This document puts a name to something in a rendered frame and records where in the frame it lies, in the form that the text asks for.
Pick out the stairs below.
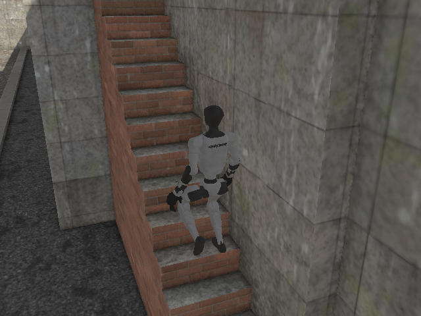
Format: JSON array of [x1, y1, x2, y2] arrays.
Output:
[[93, 0, 256, 316]]

